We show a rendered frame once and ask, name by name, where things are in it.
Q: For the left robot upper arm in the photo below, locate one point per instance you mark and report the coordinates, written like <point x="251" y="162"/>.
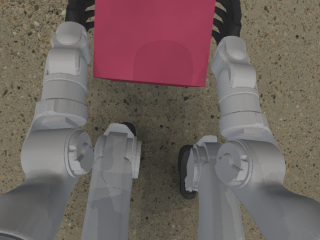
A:
<point x="53" y="160"/>

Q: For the right robot forearm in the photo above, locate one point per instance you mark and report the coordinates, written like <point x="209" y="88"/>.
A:
<point x="238" y="96"/>

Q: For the carton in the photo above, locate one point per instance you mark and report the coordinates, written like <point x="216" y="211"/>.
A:
<point x="156" y="42"/>

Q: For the left robot forearm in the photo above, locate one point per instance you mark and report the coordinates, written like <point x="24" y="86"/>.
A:
<point x="62" y="103"/>

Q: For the left robot hand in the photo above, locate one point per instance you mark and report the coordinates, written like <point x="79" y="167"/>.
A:
<point x="75" y="12"/>

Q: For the right robot hand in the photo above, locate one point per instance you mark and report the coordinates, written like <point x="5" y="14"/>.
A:
<point x="231" y="25"/>

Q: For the right robot shin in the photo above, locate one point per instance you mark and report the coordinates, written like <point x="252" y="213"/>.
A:
<point x="189" y="185"/>

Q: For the right robot upper arm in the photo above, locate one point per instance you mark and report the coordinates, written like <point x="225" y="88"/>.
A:
<point x="254" y="171"/>

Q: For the robot left thigh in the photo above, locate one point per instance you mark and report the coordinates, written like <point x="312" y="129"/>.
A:
<point x="108" y="203"/>

